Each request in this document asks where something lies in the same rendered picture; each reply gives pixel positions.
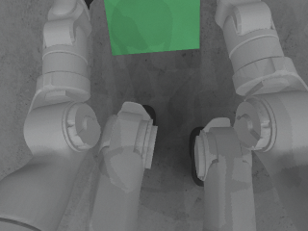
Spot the robot left shin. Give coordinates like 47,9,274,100
98,101,151,154

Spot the carton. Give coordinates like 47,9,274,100
104,0,200,56

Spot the left robot forearm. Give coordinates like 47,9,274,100
23,0,92,135

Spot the robot shin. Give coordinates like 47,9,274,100
196,117,252,181
98,101,151,154

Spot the robot right shin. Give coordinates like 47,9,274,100
196,117,252,181

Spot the right robot forearm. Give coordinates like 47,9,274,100
215,0,308,98

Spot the robot left upper arm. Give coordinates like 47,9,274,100
0,100,101,231

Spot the robot right upper arm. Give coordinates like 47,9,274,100
233,90,308,231

